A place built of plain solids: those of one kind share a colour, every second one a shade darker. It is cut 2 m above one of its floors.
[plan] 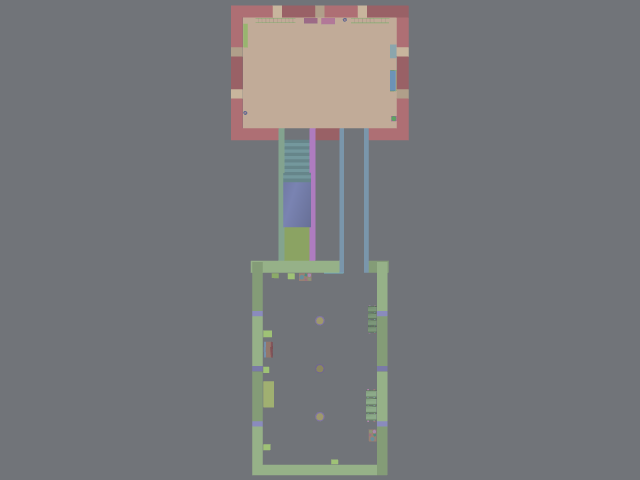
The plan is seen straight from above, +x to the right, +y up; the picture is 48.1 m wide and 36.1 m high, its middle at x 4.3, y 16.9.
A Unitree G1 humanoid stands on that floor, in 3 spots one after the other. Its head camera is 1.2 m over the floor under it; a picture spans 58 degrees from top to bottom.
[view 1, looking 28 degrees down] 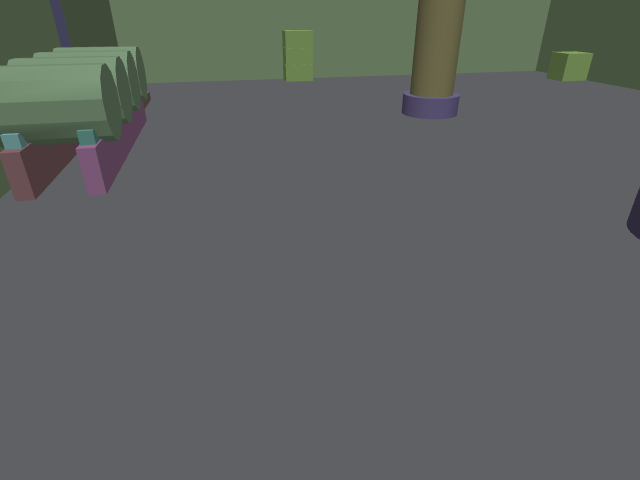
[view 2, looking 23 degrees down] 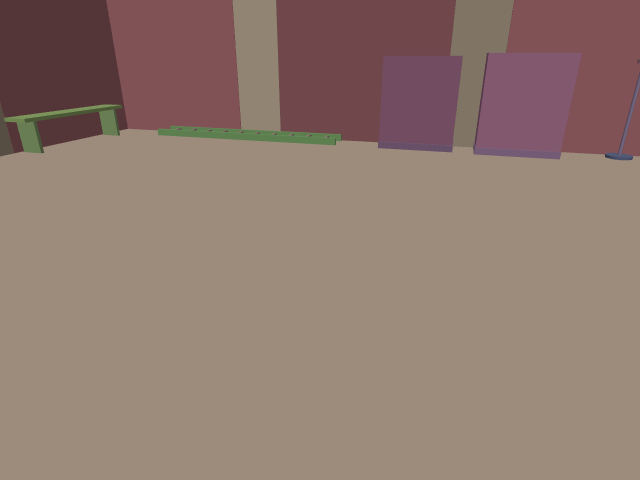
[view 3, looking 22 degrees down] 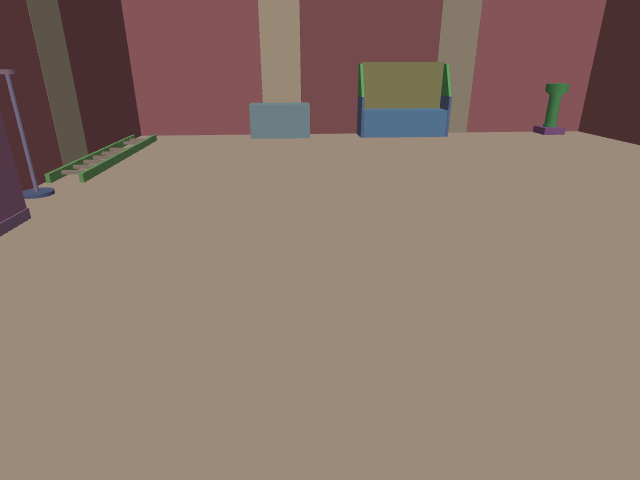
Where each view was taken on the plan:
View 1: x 6.99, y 8.94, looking -103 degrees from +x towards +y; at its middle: ground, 2.56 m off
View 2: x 4.12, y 27.05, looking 107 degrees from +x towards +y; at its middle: floor_transept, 3.07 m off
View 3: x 1.80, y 30.94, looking -4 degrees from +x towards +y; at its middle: floor_transept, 3.20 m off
